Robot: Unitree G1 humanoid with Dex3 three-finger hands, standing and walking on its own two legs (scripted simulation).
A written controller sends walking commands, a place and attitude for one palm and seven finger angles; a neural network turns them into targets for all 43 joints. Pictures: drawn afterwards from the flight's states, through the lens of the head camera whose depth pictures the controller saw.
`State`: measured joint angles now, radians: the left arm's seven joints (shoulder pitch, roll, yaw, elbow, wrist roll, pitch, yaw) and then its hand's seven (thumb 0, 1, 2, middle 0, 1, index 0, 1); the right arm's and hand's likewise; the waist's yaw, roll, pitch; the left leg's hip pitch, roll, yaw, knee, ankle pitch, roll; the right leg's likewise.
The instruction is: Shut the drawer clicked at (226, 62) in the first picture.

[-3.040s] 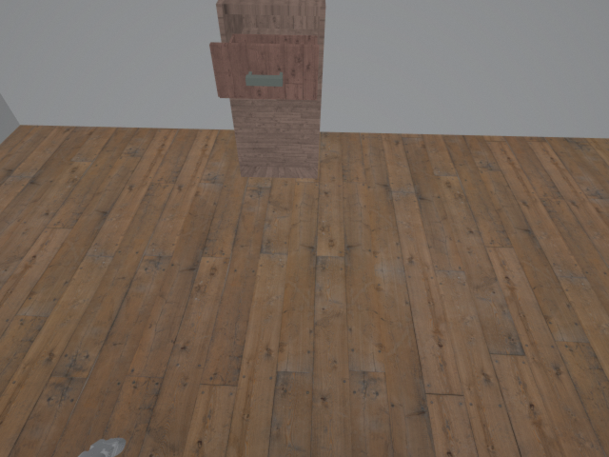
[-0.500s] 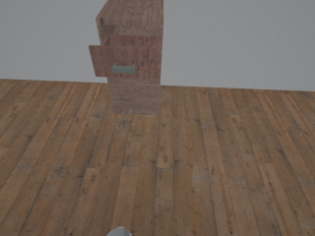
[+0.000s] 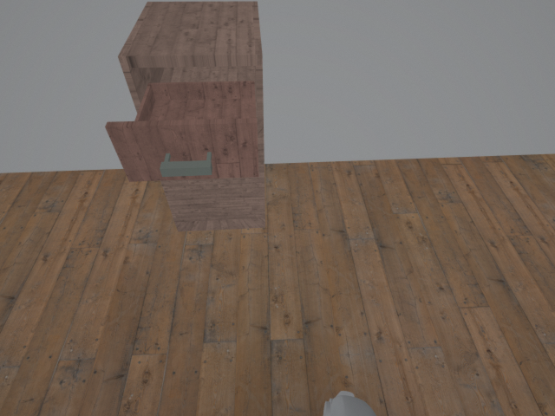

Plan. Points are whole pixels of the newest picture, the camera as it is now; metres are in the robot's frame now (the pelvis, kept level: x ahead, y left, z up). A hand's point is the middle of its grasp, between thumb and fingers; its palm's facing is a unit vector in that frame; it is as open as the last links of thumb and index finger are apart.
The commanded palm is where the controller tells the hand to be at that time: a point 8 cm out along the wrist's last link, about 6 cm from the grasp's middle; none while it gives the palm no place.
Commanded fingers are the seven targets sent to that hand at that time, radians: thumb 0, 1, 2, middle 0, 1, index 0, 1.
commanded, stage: turn to face it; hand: left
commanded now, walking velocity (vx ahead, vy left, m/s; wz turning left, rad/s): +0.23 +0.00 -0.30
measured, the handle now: (187, 162) +0.69 +0.26 -0.09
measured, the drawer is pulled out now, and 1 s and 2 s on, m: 0.28 0.28 0.28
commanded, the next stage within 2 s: take the last steps up to it in 0.34 s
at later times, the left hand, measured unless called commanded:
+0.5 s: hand (203, 390) +0.20 +0.14 -0.18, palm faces +0.12 -0.98 -0.17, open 7.2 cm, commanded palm none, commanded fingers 0.00 0.90 0.90 -0.20 -0.30 -0.20 -0.30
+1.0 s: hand (218, 413) +0.16 +0.11 -0.16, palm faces +0.24 -0.95 -0.20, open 7.4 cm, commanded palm none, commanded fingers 0.00 0.90 0.90 -0.20 -0.30 -0.20 -0.30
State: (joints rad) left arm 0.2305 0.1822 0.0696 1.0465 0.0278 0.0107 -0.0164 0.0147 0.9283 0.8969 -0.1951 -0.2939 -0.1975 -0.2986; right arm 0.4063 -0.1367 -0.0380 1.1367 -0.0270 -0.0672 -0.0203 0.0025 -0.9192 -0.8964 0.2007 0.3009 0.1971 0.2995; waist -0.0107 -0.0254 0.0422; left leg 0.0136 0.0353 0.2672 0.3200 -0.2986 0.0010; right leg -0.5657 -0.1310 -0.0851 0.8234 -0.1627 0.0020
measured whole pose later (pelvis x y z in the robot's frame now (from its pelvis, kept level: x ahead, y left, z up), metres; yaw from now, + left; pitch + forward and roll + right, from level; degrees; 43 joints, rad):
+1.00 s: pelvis +0.23 -0.05 +0.01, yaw +8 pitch -2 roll +1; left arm 0.41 0.11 0.03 1.11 0.03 -0.06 0.02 0.01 0.91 0.90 -0.20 -0.29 -0.20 -0.30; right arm 0.29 -0.18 -0.06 1.10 -0.03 0.01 0.01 0.01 -0.91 -0.90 0.20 0.30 0.20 0.30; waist 0.02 0.03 0.00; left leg -0.46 0.07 0.08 0.98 -0.31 0.01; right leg -0.10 -0.06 -0.13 0.40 -0.27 -0.01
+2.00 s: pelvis +0.38 +0.05 -0.01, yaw +6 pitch -2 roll -1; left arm 0.17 0.18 0.03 1.03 0.01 0.02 0.05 0.00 0.92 0.90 -0.20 -0.29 -0.20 -0.30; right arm 0.25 -0.16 -0.04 1.04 -0.01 0.03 -0.03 0.01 -0.91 -0.90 0.20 0.30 0.20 0.30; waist -0.01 -0.01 0.08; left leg -0.24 0.04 0.11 0.61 -0.34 0.01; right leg -0.31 -0.05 -0.10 0.55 -0.21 0.00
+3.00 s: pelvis +0.38 +0.10 +0.00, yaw +6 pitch +0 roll +0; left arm 0.30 0.13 -0.02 1.11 0.01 -0.01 0.05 0.02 0.92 0.90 -0.20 -0.29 -0.20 -0.30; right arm 0.31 -0.14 0.02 1.13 -0.01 -0.02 -0.03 0.01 -0.91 -0.90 0.20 0.30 0.20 0.30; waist -0.01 0.02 0.01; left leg -0.14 -0.06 0.15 0.37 -0.23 0.10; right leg -0.16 -0.02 -0.05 0.44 -0.27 0.00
